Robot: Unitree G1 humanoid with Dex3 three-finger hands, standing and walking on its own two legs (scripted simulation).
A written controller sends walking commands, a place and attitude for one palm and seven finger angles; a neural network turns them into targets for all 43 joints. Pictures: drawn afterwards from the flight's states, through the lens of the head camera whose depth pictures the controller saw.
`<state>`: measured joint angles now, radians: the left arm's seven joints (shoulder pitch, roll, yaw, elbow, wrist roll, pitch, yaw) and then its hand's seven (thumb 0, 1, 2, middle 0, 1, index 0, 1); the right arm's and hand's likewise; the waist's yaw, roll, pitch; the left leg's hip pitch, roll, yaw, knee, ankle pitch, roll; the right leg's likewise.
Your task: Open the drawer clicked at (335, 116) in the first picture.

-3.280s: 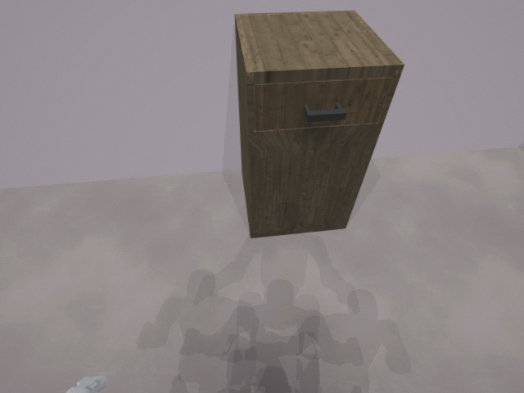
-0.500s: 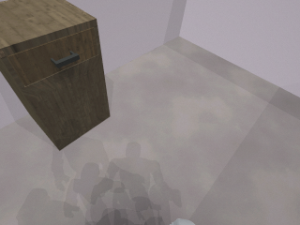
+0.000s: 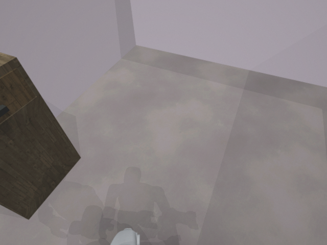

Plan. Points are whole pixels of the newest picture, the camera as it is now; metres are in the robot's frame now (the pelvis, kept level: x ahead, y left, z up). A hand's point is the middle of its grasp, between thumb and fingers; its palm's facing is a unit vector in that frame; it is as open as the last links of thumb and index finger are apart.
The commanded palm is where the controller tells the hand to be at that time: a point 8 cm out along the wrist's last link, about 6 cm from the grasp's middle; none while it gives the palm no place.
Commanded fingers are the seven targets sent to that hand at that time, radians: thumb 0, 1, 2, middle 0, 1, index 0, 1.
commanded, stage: walk to a spot facing it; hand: left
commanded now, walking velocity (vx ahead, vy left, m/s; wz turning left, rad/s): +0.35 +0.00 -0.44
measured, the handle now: out of the picture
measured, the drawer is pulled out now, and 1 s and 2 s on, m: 0.00 0.00 0.00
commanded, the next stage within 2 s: turn to face it in 1.00 s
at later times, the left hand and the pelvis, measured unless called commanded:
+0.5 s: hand (88, 196) +0.29 +0.27 -0.17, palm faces -0.19 -0.97 -0.18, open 7.3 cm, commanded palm none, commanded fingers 0.00 0.90 0.90 -0.20 -0.30 -0.20 -0.30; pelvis +0.19 +0.09 +0.00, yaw -17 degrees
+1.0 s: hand (160, 132) +0.57 +0.06 -0.18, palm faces -0.54 -0.82 -0.17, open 7.3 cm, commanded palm none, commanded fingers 0.00 0.90 0.90 -0.20 -0.30 -0.20 -0.30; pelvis +0.39 -0.03 -0.02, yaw -35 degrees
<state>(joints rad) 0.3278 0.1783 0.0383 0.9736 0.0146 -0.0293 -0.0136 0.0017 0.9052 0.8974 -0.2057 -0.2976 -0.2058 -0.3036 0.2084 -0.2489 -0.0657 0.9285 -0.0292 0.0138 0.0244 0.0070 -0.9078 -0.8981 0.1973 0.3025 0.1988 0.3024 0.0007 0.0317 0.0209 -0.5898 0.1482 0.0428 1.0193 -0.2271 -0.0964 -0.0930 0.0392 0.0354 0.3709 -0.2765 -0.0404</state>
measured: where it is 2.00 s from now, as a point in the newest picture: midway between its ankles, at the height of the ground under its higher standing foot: (186, 195)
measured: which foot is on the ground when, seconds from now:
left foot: up 0.00-0.18, down 0.20-0.84, up 0.86-1.00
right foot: down 0.00-0.20, up 0.22-0.84, down 0.86-1.00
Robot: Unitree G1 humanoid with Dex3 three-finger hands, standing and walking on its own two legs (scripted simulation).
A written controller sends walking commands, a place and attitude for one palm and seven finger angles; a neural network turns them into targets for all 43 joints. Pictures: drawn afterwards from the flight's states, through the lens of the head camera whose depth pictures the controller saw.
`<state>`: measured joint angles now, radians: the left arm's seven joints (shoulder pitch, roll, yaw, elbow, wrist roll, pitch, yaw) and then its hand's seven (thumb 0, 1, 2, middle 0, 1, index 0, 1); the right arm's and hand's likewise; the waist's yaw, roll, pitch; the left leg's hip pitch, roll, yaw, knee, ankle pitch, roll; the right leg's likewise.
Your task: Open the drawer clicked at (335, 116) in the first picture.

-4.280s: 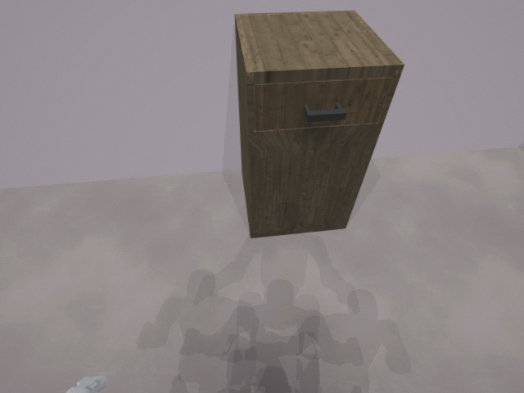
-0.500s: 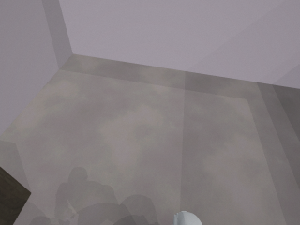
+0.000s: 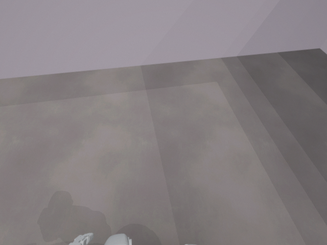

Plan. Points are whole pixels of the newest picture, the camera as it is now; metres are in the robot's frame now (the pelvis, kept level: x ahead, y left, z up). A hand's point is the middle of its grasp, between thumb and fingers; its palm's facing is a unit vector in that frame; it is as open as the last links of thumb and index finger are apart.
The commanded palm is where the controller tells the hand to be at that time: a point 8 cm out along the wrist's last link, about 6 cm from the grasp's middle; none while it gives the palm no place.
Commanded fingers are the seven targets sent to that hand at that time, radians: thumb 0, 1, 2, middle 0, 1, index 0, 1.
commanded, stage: turn to face it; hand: left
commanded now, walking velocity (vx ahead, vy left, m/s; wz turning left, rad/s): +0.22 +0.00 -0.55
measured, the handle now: out of the picture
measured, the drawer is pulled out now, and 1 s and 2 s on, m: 0.00 0.00 0.00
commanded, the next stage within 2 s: none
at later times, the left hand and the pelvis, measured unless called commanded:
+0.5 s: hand (72, 221) +0.20 +0.27 -0.17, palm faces +0.06 -0.99 -0.16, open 7.3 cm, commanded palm none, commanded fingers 0.00 0.90 0.90 -0.20 -0.30 -0.20 -0.30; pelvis +0.15 +0.09 +0.01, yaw +0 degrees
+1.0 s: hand (74, 218) +0.20 +0.25 -0.12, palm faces +0.31 -0.90 -0.30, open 7.3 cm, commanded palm none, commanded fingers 0.00 0.90 0.90 -0.20 -0.30 -0.20 -0.30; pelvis +0.15 +0.02 +0.01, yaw +18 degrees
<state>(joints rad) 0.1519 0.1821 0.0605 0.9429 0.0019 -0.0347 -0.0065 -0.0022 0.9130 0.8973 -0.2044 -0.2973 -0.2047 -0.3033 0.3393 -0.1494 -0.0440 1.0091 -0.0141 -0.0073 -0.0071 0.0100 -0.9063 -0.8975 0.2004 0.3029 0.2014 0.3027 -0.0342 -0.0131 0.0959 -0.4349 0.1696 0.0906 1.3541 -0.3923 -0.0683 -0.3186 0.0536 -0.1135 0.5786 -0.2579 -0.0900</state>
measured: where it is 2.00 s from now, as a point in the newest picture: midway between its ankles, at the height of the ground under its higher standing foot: outside the picture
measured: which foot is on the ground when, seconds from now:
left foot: up 0.00-0.26, down 0.28-0.90, up 0.92-1.00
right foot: down 0.00-0.30, up 0.32-0.88, down 0.90-1.00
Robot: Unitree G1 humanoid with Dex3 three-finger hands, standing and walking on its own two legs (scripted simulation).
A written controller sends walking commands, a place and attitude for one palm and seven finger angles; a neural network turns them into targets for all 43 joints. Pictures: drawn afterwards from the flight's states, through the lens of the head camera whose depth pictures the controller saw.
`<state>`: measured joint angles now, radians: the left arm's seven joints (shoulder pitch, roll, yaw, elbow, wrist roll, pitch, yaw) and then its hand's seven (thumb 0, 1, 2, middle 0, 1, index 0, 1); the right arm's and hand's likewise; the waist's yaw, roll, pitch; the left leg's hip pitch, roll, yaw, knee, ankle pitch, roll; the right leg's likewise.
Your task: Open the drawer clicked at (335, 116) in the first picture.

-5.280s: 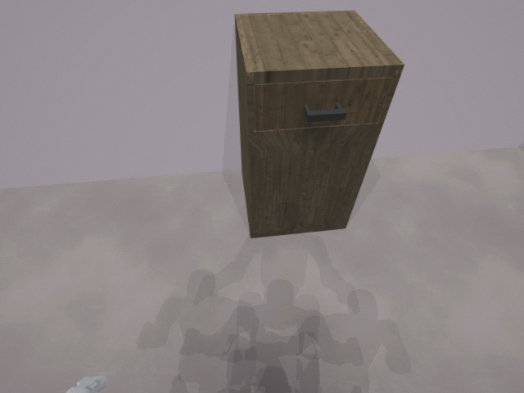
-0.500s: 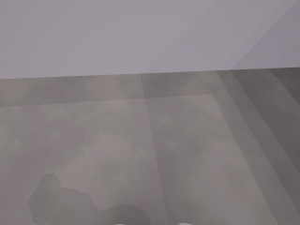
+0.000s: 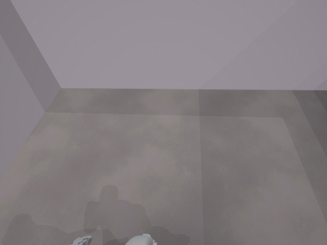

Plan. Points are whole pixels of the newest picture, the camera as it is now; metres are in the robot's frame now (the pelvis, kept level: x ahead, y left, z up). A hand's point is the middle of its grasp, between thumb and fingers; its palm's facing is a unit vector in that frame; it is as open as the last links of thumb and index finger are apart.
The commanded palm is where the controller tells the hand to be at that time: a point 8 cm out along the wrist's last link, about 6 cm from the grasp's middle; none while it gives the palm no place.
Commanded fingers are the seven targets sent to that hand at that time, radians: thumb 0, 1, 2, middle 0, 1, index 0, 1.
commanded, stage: turn to face it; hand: left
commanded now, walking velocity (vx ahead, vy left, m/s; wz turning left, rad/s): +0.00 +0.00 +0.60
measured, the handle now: out of the picture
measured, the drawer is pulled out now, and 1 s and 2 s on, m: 0.00 0.00 0.00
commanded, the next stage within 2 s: none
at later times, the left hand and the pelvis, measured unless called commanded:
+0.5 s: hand out of the picture -0.07 +0.26 -0.19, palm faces +0.37 -0.89 -0.27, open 7.4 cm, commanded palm none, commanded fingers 0.00 0.90 0.90 -0.20 -0.30 -0.20 -0.30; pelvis -0.02 +0.04 -0.01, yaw +19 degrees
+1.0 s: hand out of the picture -0.03 +0.20 -0.13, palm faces +0.57 -0.77 -0.30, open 7.3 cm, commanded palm none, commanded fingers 0.00 0.90 0.90 -0.20 -0.30 -0.20 -0.30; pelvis -0.01 -0.02 +0.00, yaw +37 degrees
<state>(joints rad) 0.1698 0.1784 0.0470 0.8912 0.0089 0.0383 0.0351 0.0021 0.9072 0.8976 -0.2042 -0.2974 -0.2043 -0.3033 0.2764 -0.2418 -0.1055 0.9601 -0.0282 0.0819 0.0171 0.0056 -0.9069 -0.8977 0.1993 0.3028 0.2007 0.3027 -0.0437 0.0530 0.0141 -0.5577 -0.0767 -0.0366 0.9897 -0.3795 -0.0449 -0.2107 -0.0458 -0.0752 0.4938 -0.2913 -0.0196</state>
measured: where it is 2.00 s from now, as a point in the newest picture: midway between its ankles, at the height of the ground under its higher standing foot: outside the picture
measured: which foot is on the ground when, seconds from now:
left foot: up 0.00-0.34, down 0.36-0.82, up 0.84-1.00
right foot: down 0.00-0.36, up 0.38-0.80, down 0.82-1.00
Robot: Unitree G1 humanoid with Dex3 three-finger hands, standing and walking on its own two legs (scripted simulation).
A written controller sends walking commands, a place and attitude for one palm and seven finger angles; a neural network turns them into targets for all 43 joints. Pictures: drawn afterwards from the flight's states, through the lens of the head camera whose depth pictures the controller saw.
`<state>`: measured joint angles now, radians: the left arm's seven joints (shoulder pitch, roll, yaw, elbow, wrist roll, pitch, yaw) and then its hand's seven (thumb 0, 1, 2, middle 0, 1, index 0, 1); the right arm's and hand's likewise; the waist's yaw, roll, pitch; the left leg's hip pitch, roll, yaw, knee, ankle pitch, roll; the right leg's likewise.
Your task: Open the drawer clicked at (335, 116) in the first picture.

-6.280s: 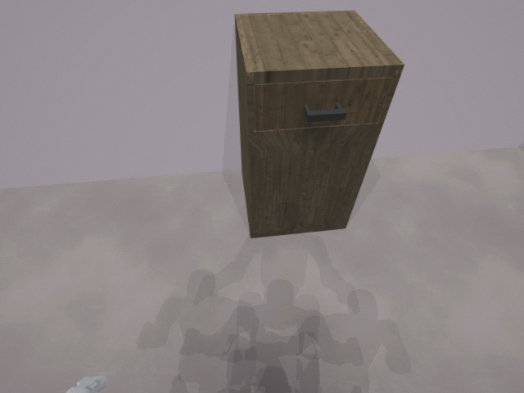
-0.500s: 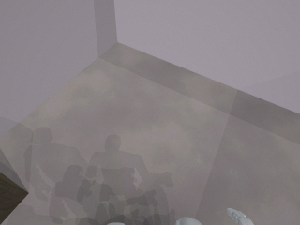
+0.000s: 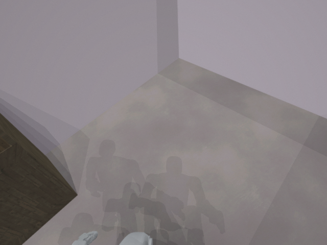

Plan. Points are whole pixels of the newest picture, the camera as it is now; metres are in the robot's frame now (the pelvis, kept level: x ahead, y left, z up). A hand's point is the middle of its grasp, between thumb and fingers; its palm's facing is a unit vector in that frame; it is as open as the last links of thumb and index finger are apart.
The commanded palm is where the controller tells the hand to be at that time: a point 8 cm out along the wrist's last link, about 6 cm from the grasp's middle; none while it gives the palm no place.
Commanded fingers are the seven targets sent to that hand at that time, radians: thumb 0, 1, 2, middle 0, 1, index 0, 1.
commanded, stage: turn to face it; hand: left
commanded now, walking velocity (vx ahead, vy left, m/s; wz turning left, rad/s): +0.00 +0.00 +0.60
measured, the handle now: out of the picture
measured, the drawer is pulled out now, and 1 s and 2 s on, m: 0.00 0.00 0.00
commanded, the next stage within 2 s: take the last steps up to it in 1.14 s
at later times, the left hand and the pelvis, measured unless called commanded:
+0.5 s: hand out of the picture -0.02 +0.29 -0.17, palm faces +0.33 -0.91 -0.24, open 7.4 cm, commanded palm none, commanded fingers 0.00 0.90 0.90 -0.20 -0.30 -0.20 -0.30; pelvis -0.02 +0.06 +0.00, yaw +17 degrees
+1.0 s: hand out of the picture -0.03 +0.22 -0.13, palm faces +0.54 -0.78 -0.30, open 7.3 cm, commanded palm none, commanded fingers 0.00 0.90 0.90 -0.20 -0.30 -0.20 -0.30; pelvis -0.02 -0.01 +0.00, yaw +35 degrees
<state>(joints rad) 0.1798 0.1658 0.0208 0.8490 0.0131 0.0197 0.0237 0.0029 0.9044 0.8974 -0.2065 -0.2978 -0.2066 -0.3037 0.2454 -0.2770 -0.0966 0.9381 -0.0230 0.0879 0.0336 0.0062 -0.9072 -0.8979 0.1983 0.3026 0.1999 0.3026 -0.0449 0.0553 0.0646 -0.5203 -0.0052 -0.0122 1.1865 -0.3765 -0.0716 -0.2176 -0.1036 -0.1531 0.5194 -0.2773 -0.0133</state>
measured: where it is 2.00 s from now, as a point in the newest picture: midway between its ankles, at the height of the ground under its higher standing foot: outside the picture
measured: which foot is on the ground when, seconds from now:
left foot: up 0.00-0.26, down 0.28-0.84, up 0.86-1.00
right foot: down 0.00-0.28, up 0.30-0.82, down 0.84-1.00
